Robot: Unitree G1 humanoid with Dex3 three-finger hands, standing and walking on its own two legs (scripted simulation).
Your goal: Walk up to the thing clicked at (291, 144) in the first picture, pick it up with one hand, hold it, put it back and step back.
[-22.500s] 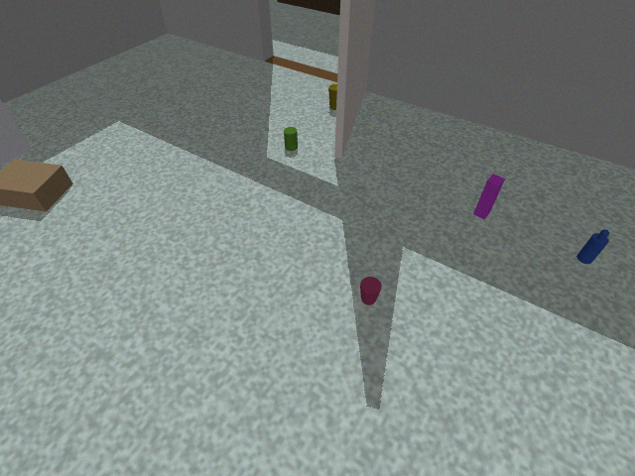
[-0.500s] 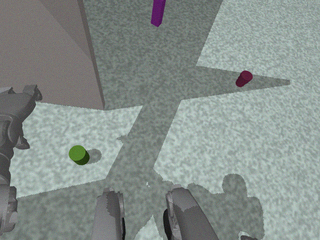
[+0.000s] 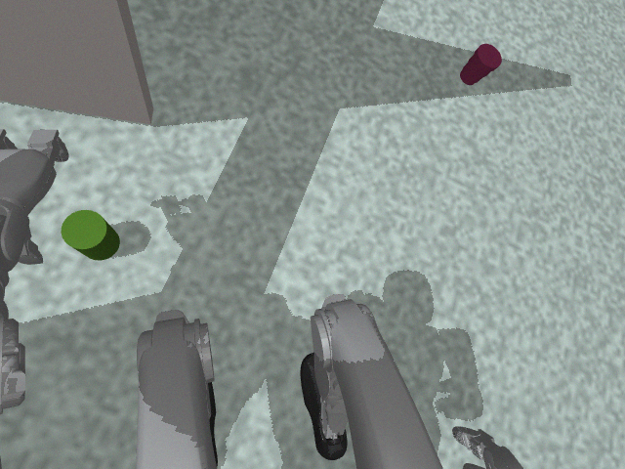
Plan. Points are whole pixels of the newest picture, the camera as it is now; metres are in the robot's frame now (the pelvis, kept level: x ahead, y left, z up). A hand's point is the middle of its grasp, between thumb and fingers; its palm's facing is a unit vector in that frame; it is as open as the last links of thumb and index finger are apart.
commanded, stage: approach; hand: left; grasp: from above
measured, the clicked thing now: (92, 236) +0.47 +0.31 -0.40
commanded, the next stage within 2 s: rest palm in 0.44 s
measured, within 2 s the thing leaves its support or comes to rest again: neither
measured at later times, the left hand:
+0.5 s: hand (102, 231) +0.47 +0.28 -0.34, palm faces -0.45 -0.12 -0.88, open 13.8 cm
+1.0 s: hand (97, 246) +0.45 +0.29 -0.35, palm faces -0.44 -0.15 -0.88, open 14.0 cm
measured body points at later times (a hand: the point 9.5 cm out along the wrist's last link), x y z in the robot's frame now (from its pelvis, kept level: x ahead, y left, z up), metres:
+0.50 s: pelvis +0.00 -0.02 -0.13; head +0.28 +0.06 +0.22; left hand +0.49 +0.28 -0.29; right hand +0.02 -0.28 -0.22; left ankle +0.09 +0.11 -0.42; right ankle +0.09 -0.14 -0.42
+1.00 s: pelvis +0.00 -0.01 -0.14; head +0.25 +0.09 +0.21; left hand +0.46 +0.29 -0.30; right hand +0.06 -0.28 -0.22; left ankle +0.09 +0.11 -0.42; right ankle +0.09 -0.14 -0.42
